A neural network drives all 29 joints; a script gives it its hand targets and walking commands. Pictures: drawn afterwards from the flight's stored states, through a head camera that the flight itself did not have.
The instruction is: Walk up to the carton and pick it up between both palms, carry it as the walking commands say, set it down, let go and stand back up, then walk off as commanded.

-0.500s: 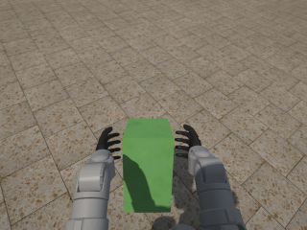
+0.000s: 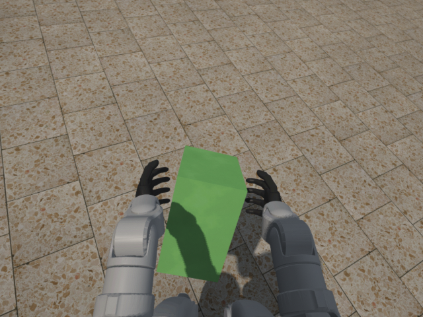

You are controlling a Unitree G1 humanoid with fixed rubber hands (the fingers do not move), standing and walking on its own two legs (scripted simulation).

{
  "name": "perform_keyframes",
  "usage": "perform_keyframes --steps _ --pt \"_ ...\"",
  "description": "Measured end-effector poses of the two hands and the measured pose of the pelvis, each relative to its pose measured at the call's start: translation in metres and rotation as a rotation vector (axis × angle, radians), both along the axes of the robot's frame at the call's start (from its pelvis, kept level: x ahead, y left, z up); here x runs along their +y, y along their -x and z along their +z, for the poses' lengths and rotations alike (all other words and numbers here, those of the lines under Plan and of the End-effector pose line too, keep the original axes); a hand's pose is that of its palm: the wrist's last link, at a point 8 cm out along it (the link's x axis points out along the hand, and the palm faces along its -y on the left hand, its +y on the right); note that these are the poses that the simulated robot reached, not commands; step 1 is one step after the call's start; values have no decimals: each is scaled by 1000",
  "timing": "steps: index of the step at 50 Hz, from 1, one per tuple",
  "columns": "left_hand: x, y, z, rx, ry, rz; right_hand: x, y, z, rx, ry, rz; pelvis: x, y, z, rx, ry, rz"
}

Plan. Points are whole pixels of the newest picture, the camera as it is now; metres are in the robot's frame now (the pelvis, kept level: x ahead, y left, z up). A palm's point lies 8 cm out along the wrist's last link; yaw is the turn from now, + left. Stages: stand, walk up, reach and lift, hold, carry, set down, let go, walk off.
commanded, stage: carry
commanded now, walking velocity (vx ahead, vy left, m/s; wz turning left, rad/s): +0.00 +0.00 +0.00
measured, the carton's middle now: (200, 209) +0.37 +0.01 -0.14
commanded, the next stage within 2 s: none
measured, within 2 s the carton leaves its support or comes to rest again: neither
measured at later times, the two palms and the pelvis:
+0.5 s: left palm (66, 99) +0.51 +0.30 +0.05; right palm (182, 109) +0.52 +0.07 +0.04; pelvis +0.22 +0.15 +0.00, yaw +4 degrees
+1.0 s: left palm (101, 21) +0.75 +0.28 +0.08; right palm (194, 35) +0.76 +0.05 +0.07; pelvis +0.45 +0.14 +0.00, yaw +4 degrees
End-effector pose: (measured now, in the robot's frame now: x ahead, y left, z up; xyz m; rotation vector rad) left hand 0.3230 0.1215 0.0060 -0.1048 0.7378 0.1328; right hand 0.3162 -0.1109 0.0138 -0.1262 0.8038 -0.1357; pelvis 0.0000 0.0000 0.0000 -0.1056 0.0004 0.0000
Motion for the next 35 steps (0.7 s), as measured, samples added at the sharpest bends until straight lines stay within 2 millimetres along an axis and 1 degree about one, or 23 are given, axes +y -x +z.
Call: perform_keyframes --steps 4,6,9,11,14,16,18,21,24,27,31,35 --pt "23 -37 16 -27 -4 6 23 -38 15 -26 -5 5 21 -37 8 -23 4 3" --pt "37 -55 27 -43 -21 13 37 -59 20 -42 -25 8 33 -56 12 -18 -1 11" --pt "68 -80 33 -113 -16 62 67 -94 23 -86 -27 51 48 -85 -2 -10 0 58" --pt "88 -98 37 -134 0 78 87 -114 30 -92 -17 71 62 -105 -3 1 19 60" --pt "114 -125 46 -145 2 84 114 -143 39 -99 -40 54 88 -131 -5 23 20 61" --pt "132 -141 47 -158 -16 73 133 -162 38 -115 -46 48 108 -148 -17 10 19 65" --pt "150 -152 45 -138 -15 89 150 -174 34 -82 -42 59 121 -165 -17 -3 -2 77" --pt "168 -167 46 -57 -51 113 170 -186 32 24 -76 63 134 -189 -8 -7 -16 73" --pt "178 -184 46 18 -72 107 180 -201 30 105 -86 61 145 -211 -3 2 -23 71" --pt "182 -203 45 52 -81 96 183 -219 31 136 -94 51 152 -230 -2 11 -33 64" --pt "177 -234 46 52 -71 77 179 -247 33 124 -91 23 155 -258 -5 5 -41 51" --pt "168 -272 49 38 -75 66 170 -282 35 104 -94 9 150 -295 -12 -3 -52 43"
